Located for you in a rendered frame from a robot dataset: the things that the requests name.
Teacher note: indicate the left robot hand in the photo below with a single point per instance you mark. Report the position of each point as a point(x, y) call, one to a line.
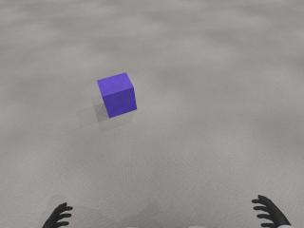
point(55, 216)

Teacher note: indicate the carton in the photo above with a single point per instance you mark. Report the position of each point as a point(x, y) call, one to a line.
point(118, 94)

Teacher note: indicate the right robot hand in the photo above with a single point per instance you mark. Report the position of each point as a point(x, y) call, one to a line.
point(276, 216)

